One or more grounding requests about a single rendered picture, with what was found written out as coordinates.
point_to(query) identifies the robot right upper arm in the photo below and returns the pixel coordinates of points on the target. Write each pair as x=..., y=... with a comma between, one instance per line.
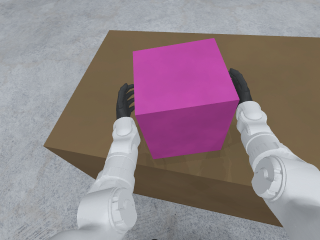
x=291, y=189

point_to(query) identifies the right robot hand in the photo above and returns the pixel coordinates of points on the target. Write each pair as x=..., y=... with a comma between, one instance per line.
x=240, y=85

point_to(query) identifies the carton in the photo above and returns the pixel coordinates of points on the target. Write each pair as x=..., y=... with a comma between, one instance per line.
x=184, y=98

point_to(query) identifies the pedestal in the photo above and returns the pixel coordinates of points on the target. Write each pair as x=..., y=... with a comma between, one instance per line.
x=283, y=76

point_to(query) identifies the right robot forearm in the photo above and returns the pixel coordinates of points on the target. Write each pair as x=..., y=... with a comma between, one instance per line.
x=256, y=136

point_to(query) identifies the robot left upper arm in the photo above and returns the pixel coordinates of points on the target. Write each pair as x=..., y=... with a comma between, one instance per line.
x=103, y=215

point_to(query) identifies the left robot hand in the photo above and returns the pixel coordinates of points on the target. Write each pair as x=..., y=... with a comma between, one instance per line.
x=122, y=105

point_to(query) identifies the left robot forearm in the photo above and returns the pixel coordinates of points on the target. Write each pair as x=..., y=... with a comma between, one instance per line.
x=121, y=160

